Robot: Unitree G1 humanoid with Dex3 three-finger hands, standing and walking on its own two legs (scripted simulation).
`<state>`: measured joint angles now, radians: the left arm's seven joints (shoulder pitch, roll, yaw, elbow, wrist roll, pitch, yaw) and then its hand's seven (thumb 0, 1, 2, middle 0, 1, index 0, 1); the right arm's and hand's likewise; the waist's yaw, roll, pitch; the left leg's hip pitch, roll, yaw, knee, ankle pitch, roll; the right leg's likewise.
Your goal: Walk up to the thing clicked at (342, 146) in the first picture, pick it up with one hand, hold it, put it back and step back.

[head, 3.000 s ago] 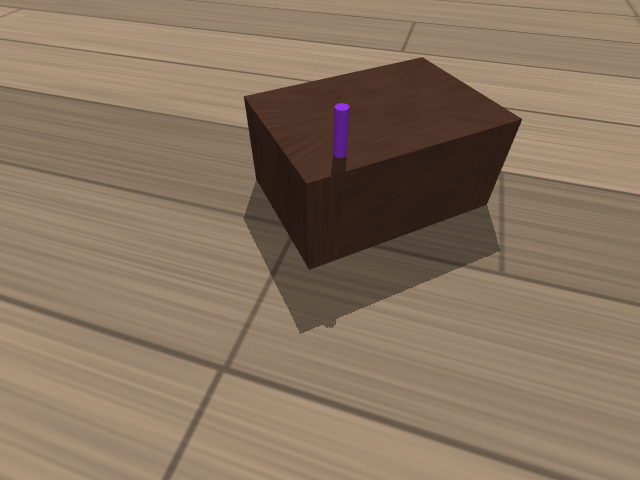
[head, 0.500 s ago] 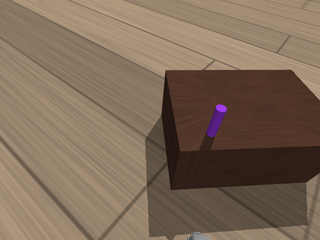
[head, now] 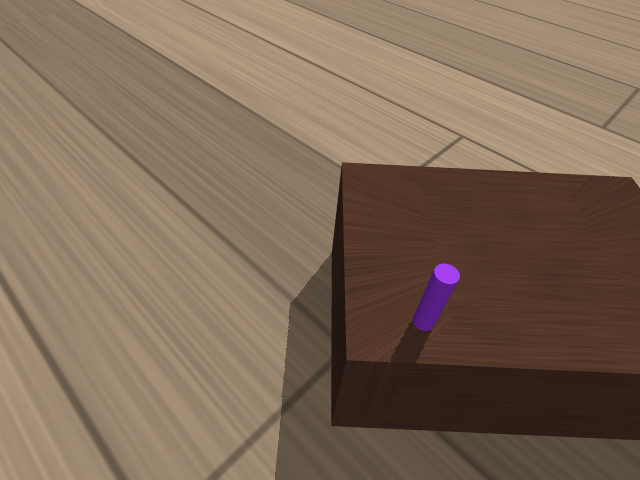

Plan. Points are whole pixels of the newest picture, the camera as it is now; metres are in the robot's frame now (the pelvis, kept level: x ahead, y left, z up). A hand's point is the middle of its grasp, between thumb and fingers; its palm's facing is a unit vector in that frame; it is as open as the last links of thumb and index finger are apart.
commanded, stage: walk up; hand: right
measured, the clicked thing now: (434, 299) +0.52 -0.22 -0.21
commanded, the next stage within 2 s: stand in 1.74 s
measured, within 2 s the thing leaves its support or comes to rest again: neither
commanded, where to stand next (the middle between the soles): +0.11 -0.02 m, yaw +1 degrees
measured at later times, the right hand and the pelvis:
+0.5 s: hand out of the picture +0.13 -0.33 -0.16, palm faces -0.08 +0.92 -0.37, open 7.4 cm; pelvis +0.04 -0.06 -0.01, yaw +3 degrees
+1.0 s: hand out of the picture +0.17 -0.29 -0.13, palm faces -0.06 +0.94 -0.35, open 7.4 cm; pelvis +0.05 -0.04 +0.01, yaw +2 degrees
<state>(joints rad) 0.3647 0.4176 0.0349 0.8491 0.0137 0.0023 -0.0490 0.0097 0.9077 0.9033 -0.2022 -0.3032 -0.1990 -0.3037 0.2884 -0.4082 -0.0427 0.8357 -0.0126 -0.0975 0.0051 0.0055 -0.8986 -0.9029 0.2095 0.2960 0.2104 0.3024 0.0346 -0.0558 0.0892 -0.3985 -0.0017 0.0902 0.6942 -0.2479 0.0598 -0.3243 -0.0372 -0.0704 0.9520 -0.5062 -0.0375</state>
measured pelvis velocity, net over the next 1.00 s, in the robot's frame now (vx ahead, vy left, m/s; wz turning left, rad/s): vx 0.05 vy -0.04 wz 0.04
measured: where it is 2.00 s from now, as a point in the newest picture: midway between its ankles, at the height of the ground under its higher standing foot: outside the picture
